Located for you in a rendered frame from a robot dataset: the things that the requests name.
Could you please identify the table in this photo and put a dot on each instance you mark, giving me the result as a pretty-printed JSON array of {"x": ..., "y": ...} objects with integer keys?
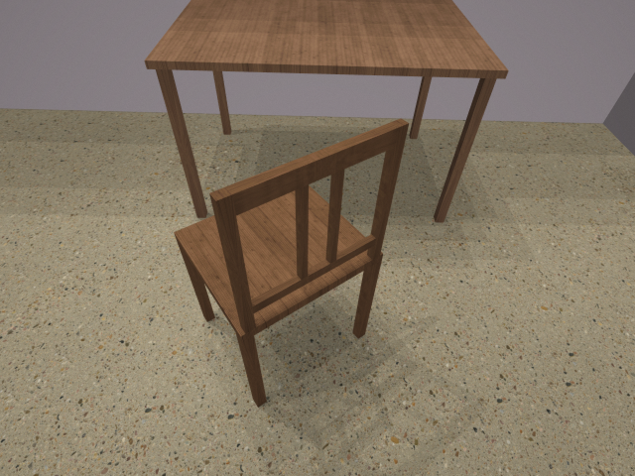
[{"x": 428, "y": 38}]

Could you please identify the chair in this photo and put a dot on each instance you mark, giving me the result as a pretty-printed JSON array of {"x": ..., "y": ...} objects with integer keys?
[{"x": 274, "y": 244}]

